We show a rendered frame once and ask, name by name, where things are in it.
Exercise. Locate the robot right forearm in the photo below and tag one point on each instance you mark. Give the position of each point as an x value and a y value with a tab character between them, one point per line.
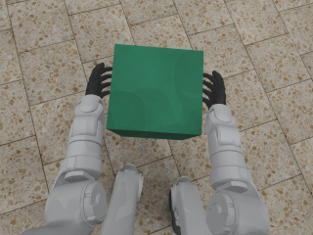
226	153

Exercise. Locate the right robot thigh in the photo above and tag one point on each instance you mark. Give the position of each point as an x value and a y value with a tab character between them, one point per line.
186	201

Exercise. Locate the robot thigh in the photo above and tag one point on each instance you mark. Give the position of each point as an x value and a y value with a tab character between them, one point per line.
126	193
186	201

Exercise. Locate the left robot thigh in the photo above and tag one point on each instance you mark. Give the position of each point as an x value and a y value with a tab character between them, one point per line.
126	193

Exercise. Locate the robot right upper arm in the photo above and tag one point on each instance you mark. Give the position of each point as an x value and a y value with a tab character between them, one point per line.
233	213

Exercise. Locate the robot right hand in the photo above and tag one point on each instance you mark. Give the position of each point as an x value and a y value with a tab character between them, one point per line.
217	94

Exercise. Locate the robot left upper arm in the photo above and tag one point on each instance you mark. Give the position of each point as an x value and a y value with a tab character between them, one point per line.
73	209

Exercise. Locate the robot left hand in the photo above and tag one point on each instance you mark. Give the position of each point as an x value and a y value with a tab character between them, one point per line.
95	85

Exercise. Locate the carton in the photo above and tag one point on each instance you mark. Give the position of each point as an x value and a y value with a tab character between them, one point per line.
156	92

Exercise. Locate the robot left forearm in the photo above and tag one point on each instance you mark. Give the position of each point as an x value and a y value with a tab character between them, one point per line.
84	145

